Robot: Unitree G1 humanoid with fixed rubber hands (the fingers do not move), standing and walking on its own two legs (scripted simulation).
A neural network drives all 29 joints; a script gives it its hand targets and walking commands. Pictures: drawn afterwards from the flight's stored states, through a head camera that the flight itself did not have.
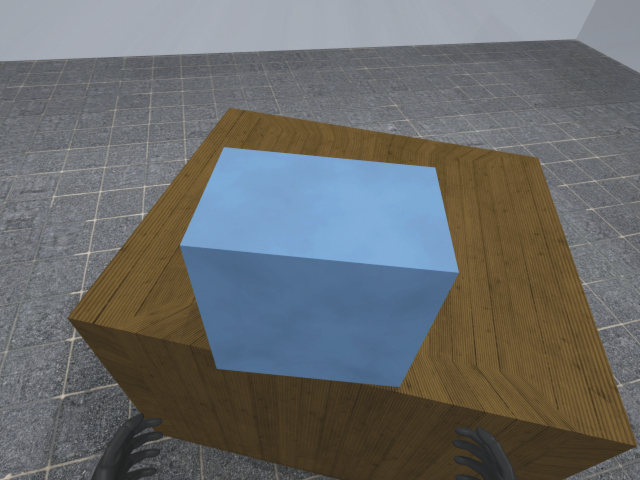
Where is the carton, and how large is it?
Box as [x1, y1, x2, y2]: [180, 147, 458, 386]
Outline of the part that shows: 224,147 180,244 216,367 223,369 399,386 458,273 435,168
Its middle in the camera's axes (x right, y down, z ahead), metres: +0.00 +0.06 +0.58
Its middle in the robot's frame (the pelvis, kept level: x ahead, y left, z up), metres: +0.41 +0.05 +0.01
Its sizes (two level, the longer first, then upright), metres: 0.299 0.189 0.299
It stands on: a pedestal, 0.64 m high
